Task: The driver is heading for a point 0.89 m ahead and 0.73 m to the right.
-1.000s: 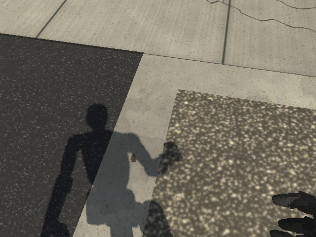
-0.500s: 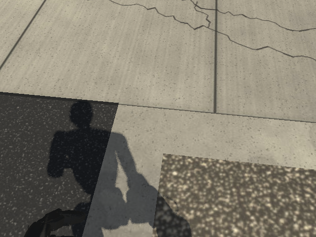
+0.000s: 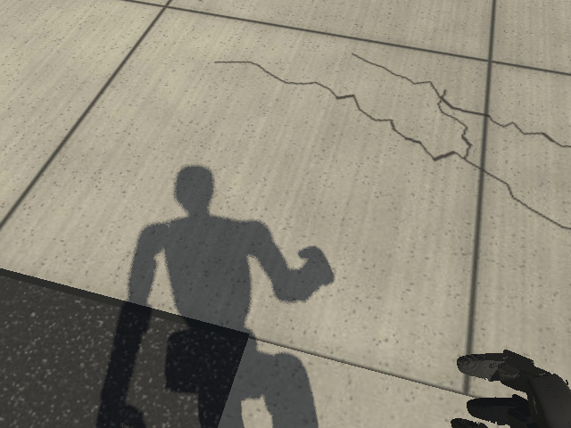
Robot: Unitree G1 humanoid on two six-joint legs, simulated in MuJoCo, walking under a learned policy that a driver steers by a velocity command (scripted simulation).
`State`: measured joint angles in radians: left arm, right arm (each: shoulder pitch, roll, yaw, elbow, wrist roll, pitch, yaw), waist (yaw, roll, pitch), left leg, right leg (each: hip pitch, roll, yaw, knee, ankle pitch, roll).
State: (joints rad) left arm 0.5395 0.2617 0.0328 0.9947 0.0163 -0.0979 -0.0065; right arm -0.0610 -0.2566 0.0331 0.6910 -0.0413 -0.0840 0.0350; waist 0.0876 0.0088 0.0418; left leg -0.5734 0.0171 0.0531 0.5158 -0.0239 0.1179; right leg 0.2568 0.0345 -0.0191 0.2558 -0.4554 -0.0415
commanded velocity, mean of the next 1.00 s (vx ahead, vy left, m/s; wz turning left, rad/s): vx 0.54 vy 0.00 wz -0.84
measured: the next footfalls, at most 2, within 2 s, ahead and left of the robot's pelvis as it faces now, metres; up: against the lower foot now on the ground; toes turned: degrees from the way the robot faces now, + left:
right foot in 0.42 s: +0.59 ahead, -0.09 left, +0.00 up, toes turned -18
left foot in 0.86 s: +0.81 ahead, -0.03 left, +0.00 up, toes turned -56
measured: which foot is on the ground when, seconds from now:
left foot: down 0.00-0.42, up 0.44-0.84, down 0.86-1.00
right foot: down 0.00-0.02, up 0.04-0.40, down 0.42-0.86, up 0.88-1.00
